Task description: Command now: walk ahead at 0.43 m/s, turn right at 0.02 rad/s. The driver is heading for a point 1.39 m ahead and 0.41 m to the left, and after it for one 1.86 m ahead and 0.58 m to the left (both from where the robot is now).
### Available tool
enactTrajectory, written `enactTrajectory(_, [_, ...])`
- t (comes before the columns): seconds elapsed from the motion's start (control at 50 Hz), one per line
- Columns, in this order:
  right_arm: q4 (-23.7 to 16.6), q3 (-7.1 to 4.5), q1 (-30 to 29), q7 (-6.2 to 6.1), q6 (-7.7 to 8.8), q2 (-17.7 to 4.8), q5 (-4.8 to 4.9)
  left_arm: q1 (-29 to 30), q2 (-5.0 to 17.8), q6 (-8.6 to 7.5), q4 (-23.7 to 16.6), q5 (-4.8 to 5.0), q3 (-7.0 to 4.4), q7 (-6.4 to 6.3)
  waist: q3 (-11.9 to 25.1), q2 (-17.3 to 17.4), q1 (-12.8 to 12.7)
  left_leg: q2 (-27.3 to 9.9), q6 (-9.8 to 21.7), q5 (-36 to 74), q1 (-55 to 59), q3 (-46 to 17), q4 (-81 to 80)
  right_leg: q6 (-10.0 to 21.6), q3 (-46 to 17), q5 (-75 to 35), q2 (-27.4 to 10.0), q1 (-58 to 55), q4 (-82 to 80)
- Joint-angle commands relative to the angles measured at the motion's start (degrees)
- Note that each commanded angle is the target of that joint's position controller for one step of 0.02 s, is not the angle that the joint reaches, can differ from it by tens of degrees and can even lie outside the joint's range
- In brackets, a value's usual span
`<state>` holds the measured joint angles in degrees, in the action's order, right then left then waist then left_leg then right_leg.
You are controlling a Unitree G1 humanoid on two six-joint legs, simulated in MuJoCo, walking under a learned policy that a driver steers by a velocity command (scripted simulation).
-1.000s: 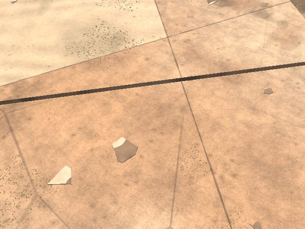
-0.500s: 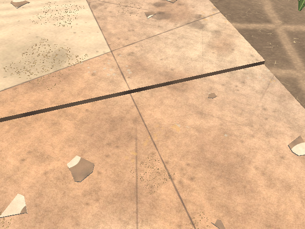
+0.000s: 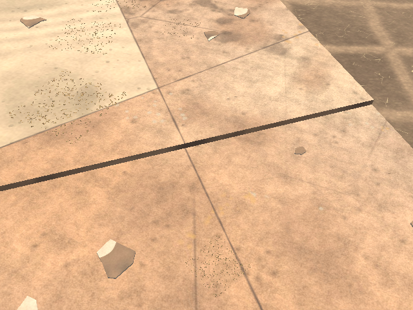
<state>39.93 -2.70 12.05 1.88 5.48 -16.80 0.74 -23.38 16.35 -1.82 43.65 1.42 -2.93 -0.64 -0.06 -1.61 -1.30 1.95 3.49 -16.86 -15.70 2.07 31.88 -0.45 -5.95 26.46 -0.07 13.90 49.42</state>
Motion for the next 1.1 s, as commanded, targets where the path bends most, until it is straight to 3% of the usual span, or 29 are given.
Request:
enactTrajectory(0.02, [-0.2,-1.92,10.3,-0.74,-0.06,-7.3,-0.63,8.8,5.9,-3.22,-8.1,1.17,-1.19,0.28,-3.7,7.6,5.6,-20.1,12.3,-10.1,23.0,-31.9,-19.9,1.6,0.1,-3.4,-3.4,35.4,18.3])
enactTrajectory(0.06, [-0.7,-1.39,7.6,-0.82,-0.35,-6.3,-1.25,10.1,5.4,-3.42,-7.6,-0.33,-1.42,0.95,-5.0,5.8,3.8,-16.1,10.0,2.7,18.1,-23.2,-21.5,1.6,1.4,-10.2,-5.9,32.8,14.1])
enactTrajectory(0.12, [-0.2,-1.32,7.5,-1.17,-0.44,-6.7,-0.54,11.4,3.3,-3.06,-7.5,-1.10,-0.71,1.87,-3.9,6.4,3.0,-13.5,9.7,17.5,14.6,-14.8,-23.1,-0.3,4.4,-15.0,-5.8,29.5,8.1])
enactTrajectory(0.2, [1.4,-1.62,9.1,-2.02,-0.91,-8.6,-0.13,20.7,0.8,-3.73,-10.1,-0.86,0.77,2.49,-5.4,5.7,5.4,-11.2,8.1,19.9,9.9,-8.2,-24.3,-1.4,6.6,-26.9,-3.8,22.9,-10.1])
enactTrajectory(0.24, [2.7,-1.88,11.3,-2.17,-0.96,-9.7,0.23,24.3,1.4,-3.98,-11.0,-0.46,0.79,3.10,-5.9,5.9,6.3,-12.6,8.2,18.3,9.7,-8.3,-25.1,-1.0,6.9,-30.8,-2.6,19.8,-14.9])
enactTrajectory(0.32, [4.5,-2.26,12.4,-2.28,-1.57,-10.2,0.78,26.3,4.0,-4.25,-12.0,-0.31,-0.03,3.97,-5.6,5.8,4.4,-15.9,6.3,26.5,17.5,-8.3,-21.2,2.4,5.5,-28.4,-1.7,18.6,-19.9])
enactTrajectory(0.36, [4.8,-2.68,12.0,-2.50,-2.21,-11.5,0.47,20.8,6.4,-4.03,-10.7,-0.53,-1.25,3.60,-0.4,7.3,0.8,-15.4,5.0,44.9,20.3,-7.0,-12.5,4.8,7.7,-24.0,1.1,10.0,-20.0])
enactTrajectory(0.38, [4.6,-2.41,11.5,-2.67,-2.75,-11.1,0.25,12.7,8.4,-3.75,-8.5,-0.51,-2.47,3.03,5.0,6.9,-3.7,-13.0,3.6,51.2,18.4,-5.0,-2.2,6.6,9.2,-24.5,2.5,-1.0,-21.3])
enactTrajectory(0.4, [3.6,-1.48,11.8,-2.94,-2.87,-9.2,-0.70,2.8,10.9,-3.33,-6.5,-0.78,-3.37,2.28,12.7,4.8,-7.8,-11.1,1.9,39.9,7.5,-4.3,12.9,9.5,2.3,-24.3,-4.4,-18.8,-18.3])
enactTrajectory(0.42, [2.1,1.03,20.4,-2.30,-1.96,-0.6,-0.87,-1.5,16.9,-3.30,-5.4,-1.81,-4.47,2.23,22.3,-11.3,-3.1,-0.1,-2.3,-0.9,-15.6,-3.6,36.9,19.6,-27.2,-12.1,-20.7,-40.2,-21.3])
enactTrajectory(0.44, [3.3,0.34,18.0,-1.92,-0.75,-5.2,0.47,-2.2,11.1,-3.26,-5.0,-1.02,-3.21,2.34,24.9,-10.6,-5.5,0.9,-2.1,-14.8,-22.3,-11.0,44.3,20.4,-40.2,-2.1,-22.2,-39.6,-31.2])
enactTrajectory(0.46, [1.1,-0.92,10.8,-1.59,-0.08,-9.0,2.12,2.6,8.9,-3.18,-5.1,-0.73,-2.32,2.11,12.9,-7.5,-5.1,-2.5,-1.7,-11.3,-27.2,-9.8,45.7,17.2,-30.7,-1.5,-20.0,-31.1,-32.9])
enactTrajectory(0.48, [-0.1,-0.64,6.7,-1.67,0.38,-8.8,2.00,6.3,7.7,-3.08,-5.3,-0.87,-1.92,2.01,7.2,-2.6,-3.5,-5.5,-1.4,-6.1,-26.1,-8.0,42.9,15.4,-23.0,-6.6,-17.6,-22.1,-34.0])
enactTrajectory(0.5, [-0.3,-0.67,4.9,-1.78,0.43,-8.0,0.90,9.1,6.5,-3.15,-5.3,-1.38,-1.53,2.19,3.1,-0.3,-1.5,-7.4,-1.7,-2.8,-24.3,-7.1,39.2,14.7,-17.8,-13.2,-15.3,-14.4,-35.5])
enactTrajectory(0.54, [0.8,-0.75,7.6,-1.74,-0.65,-6.5,0.32,11.5,5.0,-3.80,-5.2,-2.11,-1.15,2.36,2.1,-2.5,2.0,-9.6,-2.4,0.8,-18.1,-7.5,35.6,14.5,-12.1,-19.4,-12.4,-6.4,-38.8])
enactTrajectory(0.58, [1.5,-0.32,8.9,-1.90,-1.87,-4.6,0.17,11.6,5.4,-4.69,-3.9,-1.48,-1.38,2.39,1.1,-2.5,3.3,-10.3,-3.7,1.6,-17.0,-6.7,32.8,15.4,-7.5,-22.7,-12.1,-2.6,-41.3])
enactTrajectory(0.64, [-0.1,-0.06,3.4,-2.13,-2.42,-4.1,-0.06,10.2,7.1,-5.28,-1.8,-1.86,-1.89,1.85,-2.3,-1.6,1.9,-11.0,-5.0,9.8,-21.3,-7.0,25.0,15.0,-1.8,-24.2,-11.9,-1.9,-43.9])
enactTrajectory(0.74, [-2.4,0.42,-5.5,-0.86,-1.52,-2.7,0.41,7.5,9.1,-4.85,0.4,-1.63,-2.10,1.23,-3.9,-0.5,-2.0,-8.4,-4.0,23.0,-20.0,-4.8,8.9,11.9,6.5,-26.0,-11.2,-5.7,-44.4])
enactTrajectory(0.84, [-6.2,0.32,-11.4,0.83,-1.60,-3.0,0.46,4.4,10.3,-3.01,3.1,-0.69,-2.62,0.96,-5.4,0.0,-3.6,-7.3,-1.3,17.7,-24.3,-3.6,2.5,10.1,8.9,-29.2,-15.0,-17.6,-40.5])
enactTrajectory(0.9, [-7.2,-0.88,-7.7,1.44,-1.92,-5.3,0.16,5.9,12.4,-1.49,2.8,-0.45,-3.29,0.27,-1.4,-2.1,-0.3,-3.2,1.6,8.3,-16.9,1.1,1.8,7.8,11.6,-52.7,-15.2,-21.0,-29.8])
enactTrajectory(0.92, [-5.8,-2.21,-0.7,1.26,-2.10,-7.3,0.21,6.9,12.5,-0.87,2.3,-0.53,-3.29,-0.12,2.9,-1.9,3.9,-0.5,3.1,8.8,-7.2,2.8,0.0,6.4,13.8,-60.8,-13.7,-19.2,-19.8])
enactTrajectory(0.94, [-3.4,-4.23,9.1,0.53,-2.43,-11.0,0.53,6.2,10.9,-0.72,1.5,-1.11,-2.60,-0.68,8.6,0.5,8.1,-0.1,5.3,10.7,8.4,0.0,-0.6,4.3,15.3,-57.2,-11.1,-10.7,-5.8])
enactTrajectory(0.96, [-3.1,-6.19,14.1,-0.27,-2.68,-18.6,0.44,1.4,5.2,-1.98,-1.6,-2.45,-0.42,-0.23,15.8,13.6,6.5,-14.9,15.0,4.9,32.0,-27.4,-1.8,0.1,15.7,-26.9,-3.1,14.9,17.3])
enactTrajectory(0.98, [-4.3,-5.03,14.7,-0.18,-2.34,-15.7,0.77,3.2,4.7,-4.16,-1.7,-2.64,0.29,0.69,23.0,14.2,6.7,-21.3,19.8,-1.3,39.5,-50.3,-12.6,-0.6,3.7,6.2,3.9,26.4,27.4])
enactTrajectory(1.0, [-4.2,-3.77,13.4,-0.09,-1.96,-12.0,0.04,8.6,9.1,-5.51,-3.1,-0.08,-0.93,1.60,17.2,10.4,8.2,-20.0,16.4,-2.5,36.2,-43.5,-14.3,0.8,-0.6,3.1,0.1,32.1,29.7])
enactTrajectory(1.02, [-4.4,-3.44,10.4,-0.21,-1.73,-10.6,-0.08,11.6,8.8,-6.26,-4.2,0.53,-0.60,1.74,10.7,6.6,7.0,-17.8,14.5,1.3,28.3,-35.7,-14.4,1.7,0.6,-1.9,-2.4,32.5,26.3])
enactTrajectory(1.04, [-5.0,-3.07,6.7,-0.28,-1.77,-9.4,-0.04,12.6,8.3,-6.39,-4.2,-0.64,-0.60,1.33,6.0,2.3,4.6,-15.5,13.2,7.5,19.8,-29.7,-15.1,1.5,1.2,-5.4,-4.5,30.2,20.9])
enactTrajectory(1.06, [-5.8,-2.55,4.1,-0.43,-1.69,-8.0,-0.52,12.1,8.7,-5.93,-4.1,-1.58,-1.04,0.99,4.2,3.3,2.5,-13.7,12.4,13.5,13.7,-25.9,-16.2,1.1,1.0,-8.0,-6.1,26.0,16.8])
enactTrajectory(1.1, [-6.6,-2.49,2.1,-0.77,-1.60,-7.8,-0.64,10.5,7.8,-4.69,-4.0,-2.27,-1.08,0.93,3.4,4.9,0.5,-11.8,13.1,19.5,7.7,-23.1,-18.5,-0.7,1.6,-10.3,-6.1,21.8,13.8])
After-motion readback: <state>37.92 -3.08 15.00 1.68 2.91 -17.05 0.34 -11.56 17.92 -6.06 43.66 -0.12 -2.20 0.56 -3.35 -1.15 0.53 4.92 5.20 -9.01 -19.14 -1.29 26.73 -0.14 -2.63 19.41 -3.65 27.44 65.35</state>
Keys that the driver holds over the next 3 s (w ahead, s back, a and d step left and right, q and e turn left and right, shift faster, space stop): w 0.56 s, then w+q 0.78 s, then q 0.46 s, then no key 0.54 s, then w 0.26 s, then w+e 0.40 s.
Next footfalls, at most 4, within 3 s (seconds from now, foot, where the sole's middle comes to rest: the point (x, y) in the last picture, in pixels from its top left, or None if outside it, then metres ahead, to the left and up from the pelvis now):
0.40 right None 0.39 -0.13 -0.77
0.94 left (173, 263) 0.66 0.14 -0.77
1.42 right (204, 185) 1.00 0.04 -0.77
1.88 left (140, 209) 0.87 0.28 -0.77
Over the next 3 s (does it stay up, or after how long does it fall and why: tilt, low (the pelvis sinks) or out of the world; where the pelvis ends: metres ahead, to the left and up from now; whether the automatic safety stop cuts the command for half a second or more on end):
stays up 1.03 0.32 0.00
